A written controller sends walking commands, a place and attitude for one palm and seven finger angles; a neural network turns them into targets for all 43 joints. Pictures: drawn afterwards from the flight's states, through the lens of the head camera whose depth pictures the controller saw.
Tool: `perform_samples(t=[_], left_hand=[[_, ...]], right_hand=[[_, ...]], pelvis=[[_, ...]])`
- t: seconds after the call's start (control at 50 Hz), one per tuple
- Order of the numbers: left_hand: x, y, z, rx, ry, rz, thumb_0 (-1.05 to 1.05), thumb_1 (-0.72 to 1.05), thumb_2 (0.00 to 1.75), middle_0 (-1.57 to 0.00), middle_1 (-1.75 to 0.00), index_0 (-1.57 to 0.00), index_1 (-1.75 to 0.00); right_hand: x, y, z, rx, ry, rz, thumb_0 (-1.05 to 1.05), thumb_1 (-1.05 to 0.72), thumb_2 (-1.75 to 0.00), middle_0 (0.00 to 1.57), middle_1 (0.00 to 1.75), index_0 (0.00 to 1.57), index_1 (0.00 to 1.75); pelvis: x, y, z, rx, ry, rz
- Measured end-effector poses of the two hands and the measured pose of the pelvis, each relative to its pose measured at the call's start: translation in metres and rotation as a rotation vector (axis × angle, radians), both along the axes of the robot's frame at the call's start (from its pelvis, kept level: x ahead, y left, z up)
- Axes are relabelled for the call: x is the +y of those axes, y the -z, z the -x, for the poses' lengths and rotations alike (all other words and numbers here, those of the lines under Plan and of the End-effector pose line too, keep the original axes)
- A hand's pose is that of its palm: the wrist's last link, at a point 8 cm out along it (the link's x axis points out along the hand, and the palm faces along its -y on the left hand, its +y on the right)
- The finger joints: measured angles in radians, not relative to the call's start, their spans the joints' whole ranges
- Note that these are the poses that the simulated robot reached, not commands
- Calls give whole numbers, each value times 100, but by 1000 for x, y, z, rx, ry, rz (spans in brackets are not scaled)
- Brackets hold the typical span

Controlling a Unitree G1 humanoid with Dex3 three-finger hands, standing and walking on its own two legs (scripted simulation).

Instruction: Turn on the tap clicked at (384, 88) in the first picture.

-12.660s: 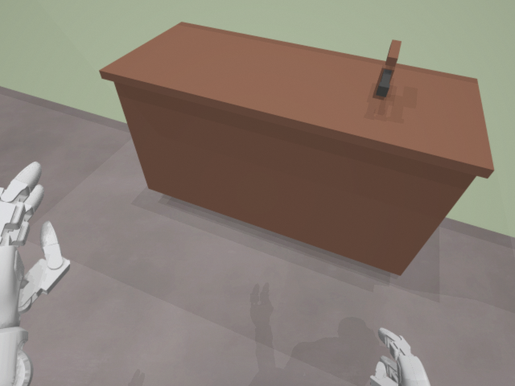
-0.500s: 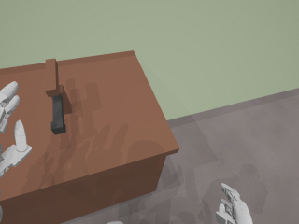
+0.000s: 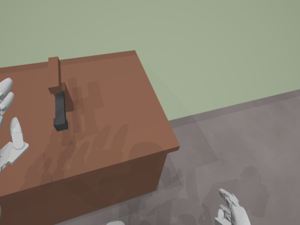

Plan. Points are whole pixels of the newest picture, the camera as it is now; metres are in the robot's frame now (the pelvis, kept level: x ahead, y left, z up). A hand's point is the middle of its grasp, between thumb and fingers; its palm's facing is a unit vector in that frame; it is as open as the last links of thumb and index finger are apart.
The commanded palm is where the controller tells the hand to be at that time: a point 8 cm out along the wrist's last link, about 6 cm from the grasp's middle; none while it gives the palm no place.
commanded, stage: shuffle to correct the standing spot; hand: left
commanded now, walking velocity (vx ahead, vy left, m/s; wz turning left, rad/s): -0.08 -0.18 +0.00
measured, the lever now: (61, 123) +0.35 +0.27 +0.05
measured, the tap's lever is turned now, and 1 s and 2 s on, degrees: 0 0 0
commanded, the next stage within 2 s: come to a stop and stand still in 1.54 s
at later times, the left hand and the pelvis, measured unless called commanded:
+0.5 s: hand (44, 138) +0.23 +0.22 +0.18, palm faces +0.32 -0.84 -0.45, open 7.4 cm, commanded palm +0.17 +0.26 +0.18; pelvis +0.02 -0.02 +0.00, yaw +1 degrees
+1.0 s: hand (31, 153) +0.21 +0.23 +0.17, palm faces +0.36 -0.83 -0.42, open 7.4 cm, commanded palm +0.15 +0.27 +0.18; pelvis -0.01 -0.01 -0.01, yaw +1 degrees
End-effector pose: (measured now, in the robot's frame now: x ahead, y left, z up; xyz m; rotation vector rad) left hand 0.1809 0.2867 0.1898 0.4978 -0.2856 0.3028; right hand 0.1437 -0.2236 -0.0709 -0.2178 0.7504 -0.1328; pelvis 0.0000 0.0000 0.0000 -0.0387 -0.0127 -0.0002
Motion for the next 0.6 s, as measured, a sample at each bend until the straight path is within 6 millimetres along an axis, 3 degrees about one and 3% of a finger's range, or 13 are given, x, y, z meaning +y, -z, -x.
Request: perform_samples(t=[0.12,0.4,0.6], left_hand=[[-12,2,-5,36,15,2,1,89,89,-21,-30,-20,-30],[-20,-2,-19,34,11,0,1,89,89,-21,-30,-21,-30],[-31,-9,-7,-2,50,-59,1,89,89,-21,-30,-21,-30]], right_hand=[[0,3,-5,-5,-9,-41,1,-90,-90,20,30,20,30],[-27,-1,-26,-6,23,8,1,-90,-90,20,30,20,30],[-29,1,-30,-28,2,23,1,-90,-90,20,30,20,30]], pelvis=[[-7,-1,-5,13,-2,4],[-16,-1,-19,17,-6,-5],[-20,3,-7,29,-14,-6]])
